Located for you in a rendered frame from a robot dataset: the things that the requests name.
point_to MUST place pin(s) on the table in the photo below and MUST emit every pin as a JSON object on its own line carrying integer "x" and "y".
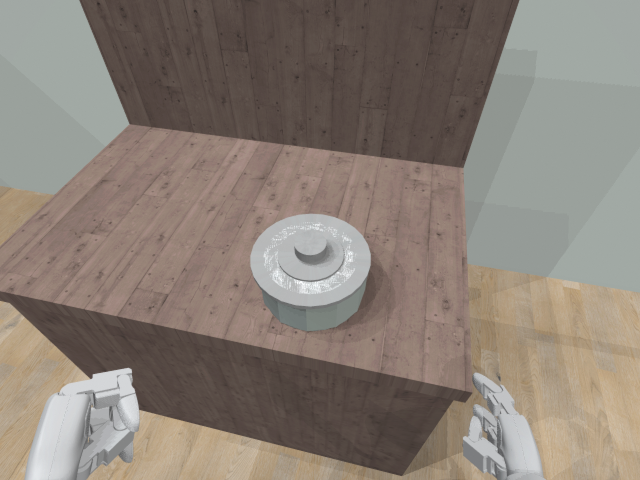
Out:
{"x": 243, "y": 113}

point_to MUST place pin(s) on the right robot hand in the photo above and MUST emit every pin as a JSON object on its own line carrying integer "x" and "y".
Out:
{"x": 511, "y": 447}

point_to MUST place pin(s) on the pot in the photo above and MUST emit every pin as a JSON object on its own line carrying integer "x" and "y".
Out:
{"x": 315, "y": 319}

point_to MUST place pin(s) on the lid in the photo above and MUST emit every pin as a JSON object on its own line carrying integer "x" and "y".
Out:
{"x": 292, "y": 282}

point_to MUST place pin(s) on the knob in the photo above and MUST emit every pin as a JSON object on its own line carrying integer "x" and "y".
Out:
{"x": 310, "y": 246}

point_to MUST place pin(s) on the left robot hand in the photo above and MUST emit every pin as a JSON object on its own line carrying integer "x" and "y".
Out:
{"x": 67, "y": 420}

